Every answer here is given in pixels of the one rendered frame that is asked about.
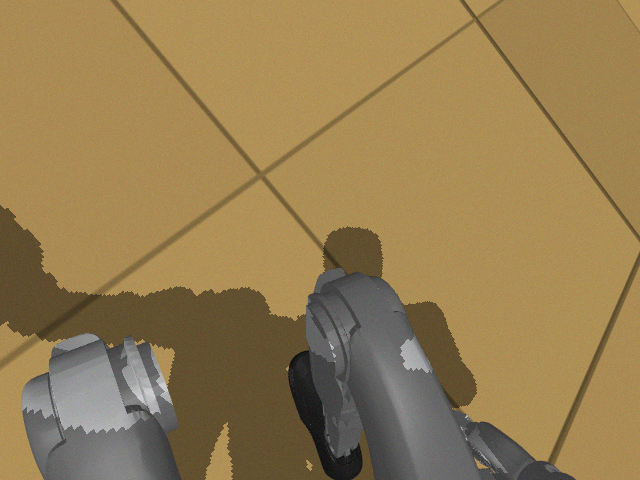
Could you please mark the right robot hand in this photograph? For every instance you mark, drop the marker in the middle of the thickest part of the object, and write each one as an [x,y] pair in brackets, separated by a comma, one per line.
[494,449]

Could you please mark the right robot foot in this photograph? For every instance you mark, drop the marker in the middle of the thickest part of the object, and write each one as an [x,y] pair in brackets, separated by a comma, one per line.
[309,407]

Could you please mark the right robot arm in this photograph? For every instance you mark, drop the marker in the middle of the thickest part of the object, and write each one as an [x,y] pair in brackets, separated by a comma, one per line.
[542,470]

